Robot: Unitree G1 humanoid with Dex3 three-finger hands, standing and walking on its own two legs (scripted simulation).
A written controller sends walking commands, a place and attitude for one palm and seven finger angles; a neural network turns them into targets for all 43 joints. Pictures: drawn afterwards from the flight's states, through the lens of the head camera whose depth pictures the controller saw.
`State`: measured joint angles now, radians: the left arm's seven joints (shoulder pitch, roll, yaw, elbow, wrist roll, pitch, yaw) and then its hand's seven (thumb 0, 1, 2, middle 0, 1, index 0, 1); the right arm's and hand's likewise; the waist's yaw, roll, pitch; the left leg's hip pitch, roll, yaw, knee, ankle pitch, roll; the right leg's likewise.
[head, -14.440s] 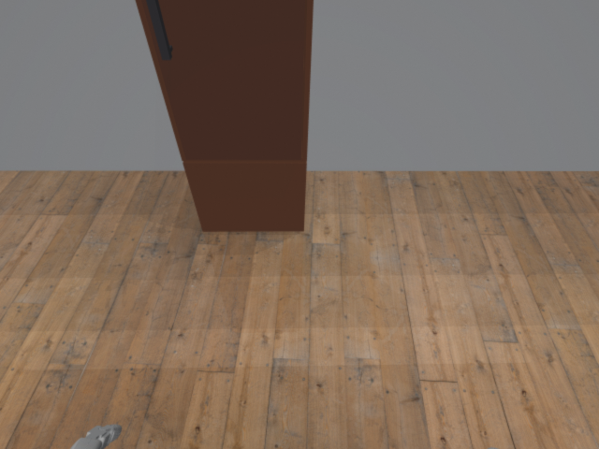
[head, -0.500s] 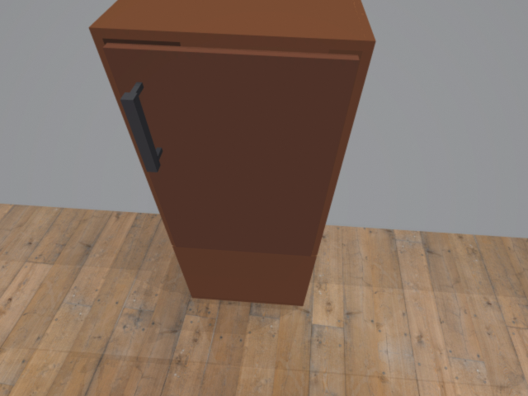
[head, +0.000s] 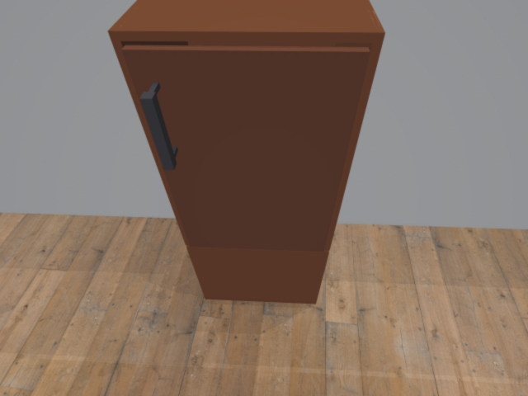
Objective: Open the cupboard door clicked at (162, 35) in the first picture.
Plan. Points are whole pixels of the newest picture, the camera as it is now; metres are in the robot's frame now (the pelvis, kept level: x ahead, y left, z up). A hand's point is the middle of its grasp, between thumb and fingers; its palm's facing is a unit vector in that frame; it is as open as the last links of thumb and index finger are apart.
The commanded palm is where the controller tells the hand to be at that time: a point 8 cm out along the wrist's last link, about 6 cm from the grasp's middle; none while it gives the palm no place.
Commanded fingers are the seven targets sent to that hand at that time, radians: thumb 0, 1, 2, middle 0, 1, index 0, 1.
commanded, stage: look again from close up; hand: left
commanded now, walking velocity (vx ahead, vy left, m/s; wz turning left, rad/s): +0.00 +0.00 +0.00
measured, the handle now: (163, 128) +0.55 +0.23 +0.11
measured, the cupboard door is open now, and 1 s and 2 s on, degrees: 0 0 0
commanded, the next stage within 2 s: raise the hand with hooked fingers in 0.20 s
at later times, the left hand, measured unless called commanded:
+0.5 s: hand (152, 338) +0.20 +0.18 -0.01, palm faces +0.24 -0.96 -0.14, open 7.6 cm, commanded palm +0.11 +0.24 -0.04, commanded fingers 0.00 0.64 0.79 -0.22 -0.47 -0.22 -0.47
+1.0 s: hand (140, 345) +0.19 +0.19 +0.02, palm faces -0.12 -0.99 -0.10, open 10.3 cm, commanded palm +0.14 +0.26 +0.02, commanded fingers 0.00 0.06 0.54 -0.26 -0.84 -0.26 -0.84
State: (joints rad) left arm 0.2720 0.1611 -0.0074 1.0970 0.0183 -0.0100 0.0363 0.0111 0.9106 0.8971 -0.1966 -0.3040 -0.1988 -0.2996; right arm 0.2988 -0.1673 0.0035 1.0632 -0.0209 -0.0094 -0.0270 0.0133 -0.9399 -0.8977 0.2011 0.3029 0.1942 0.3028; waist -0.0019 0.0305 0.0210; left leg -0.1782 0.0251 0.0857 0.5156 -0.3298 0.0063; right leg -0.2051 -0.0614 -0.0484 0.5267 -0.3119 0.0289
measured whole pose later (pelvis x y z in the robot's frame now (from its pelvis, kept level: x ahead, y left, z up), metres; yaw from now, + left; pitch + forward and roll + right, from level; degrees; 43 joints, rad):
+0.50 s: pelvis +0.00 -0.01 -0.01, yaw +2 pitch +3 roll +1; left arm 0.38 0.17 0.08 0.13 -0.14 -0.13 0.05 0.02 0.85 0.87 -0.20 -0.35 -0.20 -0.35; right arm 0.29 -0.24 -0.04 0.85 0.02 -0.26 -0.06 0.02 -0.92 -0.90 0.20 0.30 0.20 0.30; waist -0.03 0.03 -0.06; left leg -0.30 0.02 0.05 0.58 -0.34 -0.01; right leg -0.31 -0.07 -0.08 0.61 -0.35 0.02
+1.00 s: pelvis -0.05 -0.03 -0.06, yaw +3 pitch +9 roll -2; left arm 0.19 0.33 0.26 0.12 -0.32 -0.32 -0.50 0.01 0.28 0.63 -0.24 -0.70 -0.24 -0.70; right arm 0.19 -0.21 0.05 0.60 0.04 -0.26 -0.07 0.01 -0.90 -0.90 0.21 0.30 0.20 0.30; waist 0.02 0.04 -0.06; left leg -0.69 0.08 -0.03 1.00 -0.47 -0.04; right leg -0.66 -0.03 -0.13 0.96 -0.45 -0.03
